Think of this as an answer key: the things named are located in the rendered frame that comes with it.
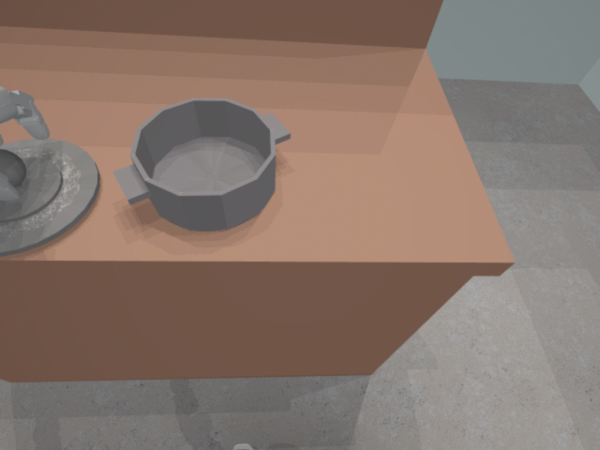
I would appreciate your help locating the table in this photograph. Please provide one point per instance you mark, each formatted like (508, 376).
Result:
(377, 219)

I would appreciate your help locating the pot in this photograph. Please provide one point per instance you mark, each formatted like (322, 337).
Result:
(207, 164)

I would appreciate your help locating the knob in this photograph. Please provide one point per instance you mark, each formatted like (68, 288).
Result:
(12, 167)

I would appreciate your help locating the lid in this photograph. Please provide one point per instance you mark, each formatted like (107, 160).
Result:
(60, 186)

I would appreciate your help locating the robot left hand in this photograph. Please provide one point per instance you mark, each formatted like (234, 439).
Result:
(21, 107)

